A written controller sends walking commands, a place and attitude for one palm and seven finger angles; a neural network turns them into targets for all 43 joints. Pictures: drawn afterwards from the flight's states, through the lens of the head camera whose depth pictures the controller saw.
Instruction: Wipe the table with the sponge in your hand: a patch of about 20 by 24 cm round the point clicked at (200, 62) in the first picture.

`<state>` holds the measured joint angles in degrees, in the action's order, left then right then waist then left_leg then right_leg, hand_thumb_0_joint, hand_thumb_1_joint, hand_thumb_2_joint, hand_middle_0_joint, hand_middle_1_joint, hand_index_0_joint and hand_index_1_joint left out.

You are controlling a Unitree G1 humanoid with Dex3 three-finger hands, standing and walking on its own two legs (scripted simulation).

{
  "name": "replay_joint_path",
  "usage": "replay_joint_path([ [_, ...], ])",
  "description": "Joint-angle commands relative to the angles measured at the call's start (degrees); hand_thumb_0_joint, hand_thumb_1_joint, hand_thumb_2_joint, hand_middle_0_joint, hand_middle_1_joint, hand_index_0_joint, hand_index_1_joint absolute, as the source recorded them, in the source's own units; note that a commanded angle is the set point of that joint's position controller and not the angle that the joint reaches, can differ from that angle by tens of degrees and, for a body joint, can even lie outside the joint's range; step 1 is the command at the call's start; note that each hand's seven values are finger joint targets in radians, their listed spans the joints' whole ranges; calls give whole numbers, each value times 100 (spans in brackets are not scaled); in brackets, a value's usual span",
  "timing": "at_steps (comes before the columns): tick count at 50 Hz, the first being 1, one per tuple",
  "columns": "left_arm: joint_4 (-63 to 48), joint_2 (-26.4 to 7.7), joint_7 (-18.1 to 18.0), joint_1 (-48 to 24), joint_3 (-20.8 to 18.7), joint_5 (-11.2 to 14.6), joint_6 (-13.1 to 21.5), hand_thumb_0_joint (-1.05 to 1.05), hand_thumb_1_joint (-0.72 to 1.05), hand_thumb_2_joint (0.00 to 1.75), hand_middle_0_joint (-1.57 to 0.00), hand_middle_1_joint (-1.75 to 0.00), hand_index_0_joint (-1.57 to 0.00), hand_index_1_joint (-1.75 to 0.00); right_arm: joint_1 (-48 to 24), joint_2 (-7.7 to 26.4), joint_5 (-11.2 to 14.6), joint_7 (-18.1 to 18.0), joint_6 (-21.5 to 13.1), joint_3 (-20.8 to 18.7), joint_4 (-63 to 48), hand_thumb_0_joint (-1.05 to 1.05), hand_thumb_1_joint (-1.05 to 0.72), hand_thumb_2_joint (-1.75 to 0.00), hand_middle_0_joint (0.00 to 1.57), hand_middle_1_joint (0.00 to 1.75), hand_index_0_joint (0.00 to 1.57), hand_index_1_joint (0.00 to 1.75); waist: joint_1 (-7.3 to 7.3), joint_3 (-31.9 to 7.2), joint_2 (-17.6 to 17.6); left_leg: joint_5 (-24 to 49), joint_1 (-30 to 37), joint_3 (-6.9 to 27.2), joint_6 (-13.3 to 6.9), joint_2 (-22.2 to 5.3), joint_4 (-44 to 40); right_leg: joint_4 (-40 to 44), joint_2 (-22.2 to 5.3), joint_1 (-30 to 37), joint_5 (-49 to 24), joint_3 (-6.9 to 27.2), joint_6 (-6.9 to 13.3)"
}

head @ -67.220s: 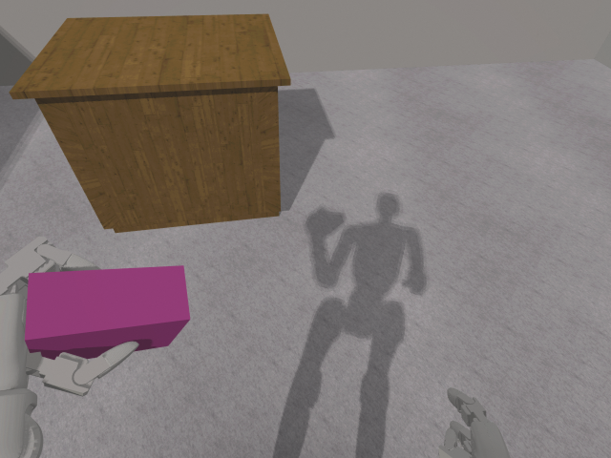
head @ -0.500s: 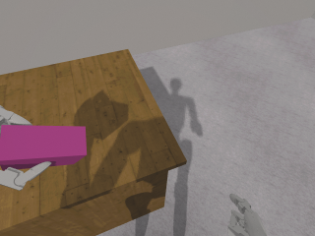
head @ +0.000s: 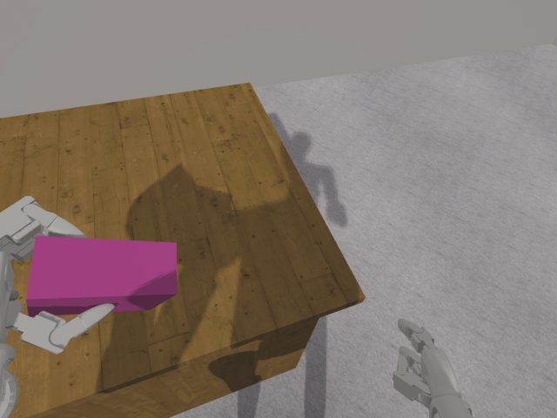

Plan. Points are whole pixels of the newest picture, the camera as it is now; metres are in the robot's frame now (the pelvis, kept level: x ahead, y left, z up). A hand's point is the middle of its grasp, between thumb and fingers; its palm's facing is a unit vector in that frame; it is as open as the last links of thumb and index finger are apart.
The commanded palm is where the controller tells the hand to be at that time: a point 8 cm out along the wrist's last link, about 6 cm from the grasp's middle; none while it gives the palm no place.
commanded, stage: come to a stop and stand still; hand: left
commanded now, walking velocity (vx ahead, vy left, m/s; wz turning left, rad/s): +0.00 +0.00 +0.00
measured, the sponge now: (124, 279) +0.24 +0.20 +0.11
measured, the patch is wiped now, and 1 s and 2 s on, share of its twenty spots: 0.00 0.00 0.00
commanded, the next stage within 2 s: look again from close up in 0.58 s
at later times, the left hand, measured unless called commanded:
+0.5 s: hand (27, 308) +0.19 +0.26 +0.15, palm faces +0.33 -0.85 -0.41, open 10.0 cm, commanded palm +0.13 +0.30 +0.17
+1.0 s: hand (46, 319) +0.18 +0.24 +0.15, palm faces +0.32 -0.86 -0.40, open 10.0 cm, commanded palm +0.12 +0.28 +0.17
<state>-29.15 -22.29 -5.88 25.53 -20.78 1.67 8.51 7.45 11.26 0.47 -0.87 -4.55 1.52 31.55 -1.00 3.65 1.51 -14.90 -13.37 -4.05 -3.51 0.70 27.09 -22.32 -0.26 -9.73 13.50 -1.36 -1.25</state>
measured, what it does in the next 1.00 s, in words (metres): stands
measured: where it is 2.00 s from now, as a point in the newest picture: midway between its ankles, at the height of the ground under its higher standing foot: outside the picture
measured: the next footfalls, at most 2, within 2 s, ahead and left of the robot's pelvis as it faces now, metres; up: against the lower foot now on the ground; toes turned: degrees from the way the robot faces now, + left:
none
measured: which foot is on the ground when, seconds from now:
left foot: down 0.00-1.00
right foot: down 0.00-1.00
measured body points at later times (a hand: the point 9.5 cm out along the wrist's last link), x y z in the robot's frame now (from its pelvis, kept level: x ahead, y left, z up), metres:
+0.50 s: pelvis -0.03 +0.02 +0.00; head +0.00 +0.05 +0.45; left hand +0.16 +0.31 +0.17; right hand +0.14 -0.20 -0.07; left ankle -0.01 +0.07 -0.74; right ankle -0.02 -0.14 -0.74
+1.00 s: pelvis -0.04 +0.00 +0.00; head -0.02 +0.02 +0.45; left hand +0.15 +0.28 +0.17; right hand +0.15 -0.22 -0.07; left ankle -0.01 +0.07 -0.74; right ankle -0.02 -0.14 -0.74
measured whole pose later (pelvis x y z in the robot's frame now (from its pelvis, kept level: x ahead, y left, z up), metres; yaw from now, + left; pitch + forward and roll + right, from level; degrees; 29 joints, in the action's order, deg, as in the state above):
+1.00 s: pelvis -0.04 +0.00 +0.00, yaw +0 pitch -1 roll -2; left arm -27.7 -21.0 -4.8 27.0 -18.7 2.1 10.4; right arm 11.5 12.0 0.7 -2.0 -7.4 1.3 32.6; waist -0.7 2.8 0.2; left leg -11.2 -14.1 -4.1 -3.8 0.8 25.6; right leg -21.0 -0.4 -10.5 10.0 -1.4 -1.4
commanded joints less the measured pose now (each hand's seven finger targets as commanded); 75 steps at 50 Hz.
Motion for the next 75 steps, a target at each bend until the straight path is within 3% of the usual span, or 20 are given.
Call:
replay_joint_path([
  [1,-1493,-936,-87,-487,-617,55,427,0,10,130,-120,-160,-120,-160,-200,791,-19,-65,-249,-337,-857,0,-90,-90,20,30,20,30,44,-1274,-708,2453,721,707,250,-758,-406,-72,-265,301,-1739,115,225],
  [4,-1546,-1188,-128,-424,-817,29,428,0,10,130,-120,-160,-120,-160,-225,796,-30,-69,-308,-325,-846,0,-90,-90,20,30,20,30,-15,-1296,-939,2122,630,766,300,-769,-497,-83,-240,303,-1406,124,224],
  [5,-1535,-852,-93,-395,-563,58,455,0,10,130,-120,-160,-120,-160,-181,729,-54,-61,-310,-292,-864,0,-90,-90,20,30,20,30,11,-1226,-842,2006,526,759,306,-770,-531,-26,-245,324,-1387,60,230],
  [9,-1393,-1156,-118,-302,-827,40,471,0,10,130,-120,-160,-120,-160,-164,795,-29,-76,-377,-318,-834,0,-90,-90,20,30,20,30,-7,-1208,-802,1543,458,830,380,-778,-661,-23,-249,303,-1158,113,225],
  [10,-1358,-803,-75,-305,-544,71,509,0,10,130,-120,-160,-120,-160,-134,744,-49,-66,-366,-292,-829,0,-90,-90,20,30,20,30,21,-1121,-750,1271,336,815,360,-778,-718,50,-248,297,-1057,73,222],
  [14,-1229,-1043,-85,-352,-725,25,537,0,10,130,-120,-160,-120,-160,-138,825,-15,-80,-417,-328,-819,0,-90,-90,20,30,20,30,7,-979,-781,690,212,917,412,-810,-924,21,-225,222,-783,115,214],
  [15,-1225,-763,-44,-324,-511,46,577,0,10,130,-120,-160,-120,-160,-102,769,-36,-75,-416,-307,-829,0,-90,-90,20,30,20,30,24,-957,-672,542,138,911,385,-815,-953,64,-224,244,-769,71,210],
  [19,-1221,-1026,-69,-350,-696,15,587,0,10,130,-120,-160,-120,-160,-98,838,-4,-89,-470,-342,-825,0,-90,-90,20,30,20,30,17,-927,-749,161,45,954,372,-802,-1038,44,-233,268,-657,153,209],
  [20,-1197,-761,-38,-345,-492,36,617,0,10,130,-120,-160,-120,-160,-79,782,-18,-81,-470,-316,-833,0,-90,-90,20,30,20,30,31,-879,-691,-14,-60,958,341,-807,-1077,82,-237,297,-631,113,200],
  [22,-1184,-866,-40,-370,-551,34,625,0,10,130,-120,-160,-120,-160,-49,795,2,-93,-504,-339,-853,0,-90,-90,20,30,20,30,42,-845,-622,-131,-101,955,300,-792,-1056,110,-267,288,-592,161,200],
  [29,-1301,-1066,-71,-293,-724,20,673,0,10,130,-120,-160,-120,-160,-54,847,6,-107,-566,-373,-806,0,-90,-90,20,30,20,30,31,-985,-748,189,20,957,318,-741,-953,74,-271,326,-739,200,228],
  [30,-1295,-797,-32,-282,-504,53,700,0,10,130,-120,-160,-120,-160,-49,805,-13,-97,-564,-341,-815,0,-90,-90,20,30,20,30,49,-924,-728,175,4,925,301,-743,-949,117,-276,276,-737,176,225],
  [40,-1031,-740,-8,-241,-463,106,651,0,10,130,-120,-160,-120,-160,-38,794,15,-135,-553,-362,-791,0,-90,-90,20,30,20,30,65,-850,-429,184,100,883,264,-701,-889,290,-320,147,-717,331,237],
  [66,-1328,-865,-88,-162,-501,191,543,0,10,130,-120,-160,-120,-160,-158,824,47,-208,-496,-381,-817,0,-90,-90,20,30,20,30,69,-997,-560,709,293,887,182,-649,-701,362,-423,239,-1139,515,272],
  [67,-2271,-5631,-124,-6223,-3974,-773,1145,0,10,130,-120,-160,-120,-160,632,895,-285,-165,-736,-343,-634,0,-90,-90,20,30,20,30,-60,104,440,571,-863,546,153,-731,62,661,-551,-790,-846,631,72],
  [68,1180,-1788,121,-2790,-1548,-130,887,0,10,130,-120,-160,-120,-160,150,251,-57,-178,-647,-125,-338,0,-90,-90,20,30,20,30,23,-1106,357,807,269,652,149,-318,-178,360,-687,-692,-440,627,431],
  [69,1234,-859,149,-1762,-874,78,712,0,10,130,-120,-160,-120,-160,186,716,103,-147,-672,-548,-647,0,-90,-90,20,30,20,30,-120,-1449,-929,934,838,446,289,-371,-430,25,-406,-362,-672,830,570],
  [71,-192,-1012,214,-1414,-617,134,947,0,10,130,-120,-160,-120,-160,188,772,76,-11,-746,-465,-762,0,-90,-90,20,30,20,30,-128,-1342,-1235,425,301,643,193,-583,-608,-160,-400,78,-483,686,373],
  [74,-753,-556,140,-435,-223,150,957,0,10,130,-120,-160,-120,-160,-133,722,131,146,-828,-393,-825,0,-90,-90,20,30,20,30,-185,-865,-700,-418,-341,751,114,-709,-948,-286,-282,214,-127,415,269],
  [75,-851,-683,112,-420,-320,97,958,0,10,130,-120,-160,-120,-160,-61,772,98,146,-817,-393,-819,0,-90,-90,20,30,20,30,-178,-794,-543,-644,-575,838,107,-741,-1053,-300,-236,294,-59,333,242],
])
